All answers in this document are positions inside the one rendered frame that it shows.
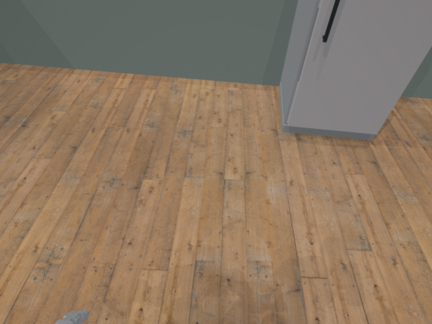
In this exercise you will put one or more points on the handle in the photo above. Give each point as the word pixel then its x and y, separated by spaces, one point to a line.
pixel 325 37

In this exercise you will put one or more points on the fridge door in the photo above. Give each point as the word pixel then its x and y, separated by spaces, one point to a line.
pixel 352 82

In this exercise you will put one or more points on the left robot hand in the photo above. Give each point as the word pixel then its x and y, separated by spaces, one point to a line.
pixel 72 317

